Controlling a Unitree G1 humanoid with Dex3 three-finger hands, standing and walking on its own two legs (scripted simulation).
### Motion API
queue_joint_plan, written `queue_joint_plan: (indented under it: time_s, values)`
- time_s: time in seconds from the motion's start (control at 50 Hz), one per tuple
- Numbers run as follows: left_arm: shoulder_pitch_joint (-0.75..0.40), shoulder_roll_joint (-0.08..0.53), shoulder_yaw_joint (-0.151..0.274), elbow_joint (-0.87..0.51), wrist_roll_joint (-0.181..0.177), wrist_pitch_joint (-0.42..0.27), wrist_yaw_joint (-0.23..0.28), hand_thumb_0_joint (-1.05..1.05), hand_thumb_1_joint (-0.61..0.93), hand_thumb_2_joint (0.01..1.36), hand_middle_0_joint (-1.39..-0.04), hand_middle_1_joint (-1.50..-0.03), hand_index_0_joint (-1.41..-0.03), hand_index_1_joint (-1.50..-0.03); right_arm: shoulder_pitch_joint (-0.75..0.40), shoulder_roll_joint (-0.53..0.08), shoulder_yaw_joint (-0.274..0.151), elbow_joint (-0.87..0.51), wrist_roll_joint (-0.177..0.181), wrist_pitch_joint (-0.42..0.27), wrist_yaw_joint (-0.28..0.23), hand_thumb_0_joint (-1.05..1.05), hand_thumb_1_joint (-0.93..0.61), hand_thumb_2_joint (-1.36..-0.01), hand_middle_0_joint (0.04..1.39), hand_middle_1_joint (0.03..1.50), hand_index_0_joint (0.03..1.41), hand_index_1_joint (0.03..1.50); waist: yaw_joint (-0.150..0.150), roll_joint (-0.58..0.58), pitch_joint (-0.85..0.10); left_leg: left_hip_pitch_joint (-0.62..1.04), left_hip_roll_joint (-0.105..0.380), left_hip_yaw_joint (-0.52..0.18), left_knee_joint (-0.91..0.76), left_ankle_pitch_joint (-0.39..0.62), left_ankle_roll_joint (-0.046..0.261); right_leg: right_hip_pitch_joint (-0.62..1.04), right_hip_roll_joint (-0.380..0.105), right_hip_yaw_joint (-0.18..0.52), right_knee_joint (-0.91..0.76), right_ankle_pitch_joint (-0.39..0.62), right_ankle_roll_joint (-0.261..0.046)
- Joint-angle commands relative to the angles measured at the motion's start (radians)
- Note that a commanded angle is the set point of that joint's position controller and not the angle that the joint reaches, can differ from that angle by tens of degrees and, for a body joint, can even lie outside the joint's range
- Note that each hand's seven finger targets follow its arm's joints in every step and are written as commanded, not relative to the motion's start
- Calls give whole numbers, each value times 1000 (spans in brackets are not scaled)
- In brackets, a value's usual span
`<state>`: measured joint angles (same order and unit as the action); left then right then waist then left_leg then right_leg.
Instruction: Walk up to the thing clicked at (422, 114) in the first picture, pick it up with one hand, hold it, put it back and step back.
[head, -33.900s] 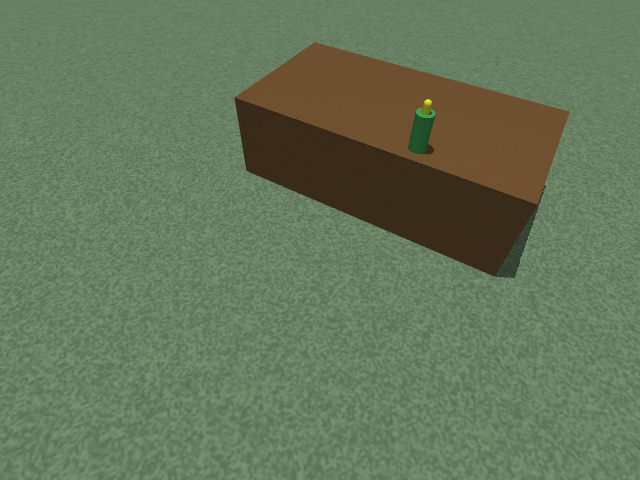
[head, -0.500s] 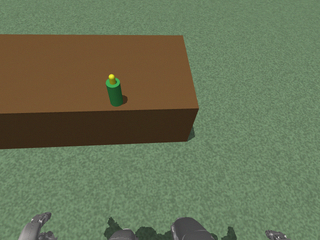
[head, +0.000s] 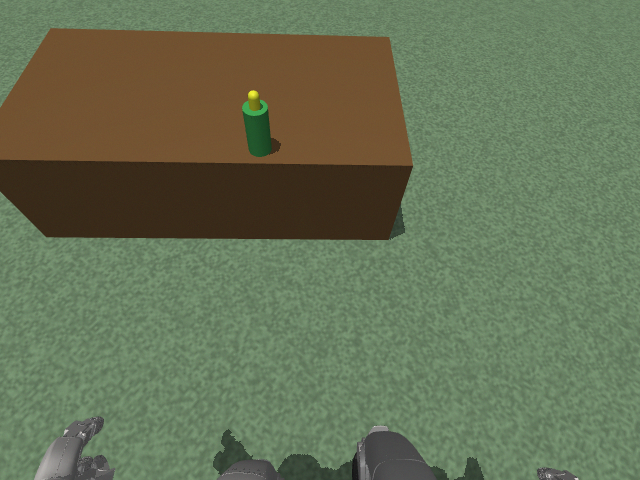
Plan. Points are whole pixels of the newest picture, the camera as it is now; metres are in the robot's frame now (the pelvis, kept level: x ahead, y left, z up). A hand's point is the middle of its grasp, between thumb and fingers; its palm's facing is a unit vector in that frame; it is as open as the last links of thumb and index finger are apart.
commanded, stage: step back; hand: left
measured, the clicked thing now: (256, 122) +0.95 +0.17 -0.26
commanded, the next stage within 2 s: stand in 1.16 s
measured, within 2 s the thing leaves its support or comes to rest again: neither
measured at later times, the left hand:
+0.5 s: hand out of the picture -0.03 +0.26 -0.14, palm faces -0.02 -0.93 -0.37, open 7.4 cm
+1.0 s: hand out of the picture +0.03 +0.25 -0.13, palm faces +0.01 -0.94 -0.35, open 7.4 cm
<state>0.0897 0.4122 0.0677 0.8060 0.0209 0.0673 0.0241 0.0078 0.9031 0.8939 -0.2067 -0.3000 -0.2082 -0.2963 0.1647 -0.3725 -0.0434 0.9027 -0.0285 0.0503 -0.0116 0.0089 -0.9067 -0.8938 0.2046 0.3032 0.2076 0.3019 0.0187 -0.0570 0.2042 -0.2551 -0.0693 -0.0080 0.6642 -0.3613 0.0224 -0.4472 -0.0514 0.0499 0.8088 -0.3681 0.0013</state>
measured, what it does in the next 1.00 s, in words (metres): steps on the spot: right foot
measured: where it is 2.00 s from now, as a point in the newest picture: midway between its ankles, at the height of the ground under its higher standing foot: outside the picture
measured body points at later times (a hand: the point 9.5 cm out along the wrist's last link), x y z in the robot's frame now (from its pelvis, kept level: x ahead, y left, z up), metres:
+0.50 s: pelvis -0.10 -0.01 +0.01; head -0.09 -0.01 +0.46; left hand -0.03 +0.31 -0.11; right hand -0.05 -0.33 -0.11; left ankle -0.06 +0.11 -0.72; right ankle -0.11 -0.14 -0.72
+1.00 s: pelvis -0.07 -0.01 +0.02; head -0.06 +0.00 +0.47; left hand +0.03 +0.30 -0.11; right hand +0.02 -0.31 -0.10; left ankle -0.06 +0.11 -0.72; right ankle -0.11 -0.14 -0.72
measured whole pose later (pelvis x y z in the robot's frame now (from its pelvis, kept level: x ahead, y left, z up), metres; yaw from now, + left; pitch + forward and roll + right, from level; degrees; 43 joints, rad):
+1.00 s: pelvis -0.07 -0.01 +0.02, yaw -1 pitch -2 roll -1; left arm 0.09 0.38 0.04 1.05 0.01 -0.01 0.00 0.01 0.91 0.89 -0.21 -0.30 -0.21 -0.30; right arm 0.12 -0.34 -0.03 1.05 -0.02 -0.02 0.00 0.01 -0.91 -0.89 0.21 0.30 0.21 0.30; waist 0.02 -0.02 0.06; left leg -0.24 -0.02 -0.07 0.56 -0.28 0.01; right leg -0.14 -0.02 -0.01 0.51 -0.34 0.02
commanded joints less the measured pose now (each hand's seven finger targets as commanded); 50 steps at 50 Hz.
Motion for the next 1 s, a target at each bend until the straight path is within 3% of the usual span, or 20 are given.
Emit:
queue_joint_plan:
  time_s: [0.0,0.06,0.14,0.2,0.22,0.24,0.26,0.28,0.32,0.38,0.44,0.46,0.48,0.5,0.54,0.6,0.66,0.72,0.84,0.98]
  values:
    - [-10,181,54,-68,-5,-10,21,0,900,900,-200,-300,-200,-300,-50,-313,-78,-100,-11,-41,-12,0,-900,-900,200,300,200,300,-16,144,-235,-7,403,-341,-273,589,235,-16,140,160,462,-236,-18]
    - [83,172,57,-26,-7,-19,2,0,900,900,-200,-300,-200,-300,-77,-260,-62,-103,-8,-51,-21,0,-900,-900,200,300,200,300,28,170,-206,7,323,-210,-226,496,193,-1,113,114,405,-139,-8]
    - [59,154,44,-20,7,-48,-23,0,900,900,-200,-300,-200,-300,-10,-258,-70,-91,-16,-53,-10,0,-900,-900,200,300,200,300,-44,215,-242,119,299,-221,-253,98,183,69,74,12,-31,-152,15]
    - [157,142,45,62,11,-70,-22,0,900,900,-200,-300,-200,-300,-49,-283,-73,-91,-17,-33,0,0,-900,-900,200,300,200,300,5,238,-229,-38,278,-181,-220,-46,140,313,90,-68,-411,-15,-29]
    - [182,170,60,85,19,-80,-17,0,900,900,-200,-300,-200,-300,-45,-242,-60,-88,-14,-30,1,0,-900,-900,200,300,200,300,21,171,-225,-120,241,-147,-137,-37,101,402,80,-5,-476,30,-47]
    - [207,221,76,89,32,-91,-15,0,900,900,-200,-300,-200,-300,-19,-189,-45,-98,-8,-34,5,0,-900,-900,200,300,200,300,19,16,-225,-269,162,-92,16,-132,39,463,-48,246,-506,-126,-88]
    - [136,300,86,63,35,-92,-13,0,900,900,-200,-300,-200,-300,-90,-165,-42,-111,-4,-35,-1,0,-900,-900,200,300,200,300,53,-122,-171,-270,58,-74,124,-199,-12,213,-255,485,-591,-405,-199]
    - [30,328,89,36,33,-94,-15,0,900,900,-200,-300,-200,-300,-79,-213,-62,-87,-3,-36,-5,0,-900,-900,200,300,200,300,26,-100,-87,-148,96,-141,230,-185,-35,-29,-331,535,-608,-495,-252]
    - [-26,221,57,30,21,-109,-12,0,900,900,-200,-300,-200,-300,-42,-209,-56,-39,16,-50,8,0,-900,-900,200,300,200,300,-18,7,-70,-164,61,-134,200,-64,-32,84,-182,308,-524,-232,-179]
    - [18,225,61,52,26,-111,-21,0,900,900,-200,-300,-200,-300,-21,-194,-46,-22,10,-70,16,0,-900,-900,200,300,200,300,11,-89,-135,-106,63,-64,42,-88,-34,171,-169,233,-500,-137,-167]
    - [10,205,40,65,18,-92,-29,0,900,900,-200,-300,-200,-300,22,-176,-53,12,1,-89,13,0,-900,-900,200,300,200,300,-22,-70,-159,85,36,-7,-249,31,-21,144,-122,136,-379,9,-120]
    - [40,169,25,71,15,-88,-30,0,900,900,-200,-300,-200,-300,24,-186,-59,18,-4,-97,7,0,-900,-900,200,300,200,300,-21,-23,-175,181,88,-92,-296,84,-6,93,-94,96,-299,119,-94]
    - [32,132,10,79,-4,-86,-33,0,900,900,-200,-300,-200,-300,1,-230,-60,14,-7,-103,3,0,-900,-900,200,300,200,300,-11,130,-186,151,236,-341,-349,-3,57,35,0,22,-227,18,-37]
    - [18,166,25,101,-11,-81,-28,0,900,900,-200,-300,-200,-300,2,-271,-65,18,-3,-100,8,0,-900,-900,200,300,200,300,-2,144,-179,-2,318,-434,-410,-213,132,135,34,-31,-163,-130,-31]
    - [49,153,21,115,-7,-89,-31,0,900,900,-200,-300,-200,-300,-55,-257,-55,7,-6,-98,12,0,-900,-900,200,300,200,300,19,140,-168,-39,308,-370,-402,-178,133,201,27,-31,-212,-103,-38]
    - [80,167,25,155,2,-104,-28,0,900,900,-200,-300,-200,-300,-81,-215,-43,21,4,-89,14,0,-900,-900,200,300,200,300,31,162,-155,-135,182,-223,-335,-145,27,327,6,28,-398,1,-56]
    - [58,214,36,161,12,-113,-27,0,900,900,-200,-300,-200,-300,-50,-195,-41,37,3,-86,18,0,-900,-900,200,300,200,300,7,73,-151,-161,111,-145,-214,-110,-4,322,-77,157,-477,-167,-102]
    - [3,214,31,153,10,-117,-23,0,900,900,-200,-300,-200,-300,-22,-176,-37,62,3,-96,17,0,-900,-900,200,300,200,300,-19,11,-160,-74,95,-86,-167,54,-3,276,-133,160,-486,-43,-120]
    - [-4,176,22,174,-9,-113,-13,0,900,900,-200,-300,-200,-300,-36,-186,-35,76,12,-106,8,0,-900,-900,200,300,200,300,4,51,-249,37,173,-148,-174,527,49,361,-37,-7,-340,345,-45]
    - [-14,174,11,193,-5,-105,-12,0,900,900,-200,-300,-200,-300,-104,-184,-38,72,8,-89,5,0,-900,-900,200,300,200,300,15,96,-237,-25,167,-168,-202,309,45,376,-36,-3,-367,183,-59]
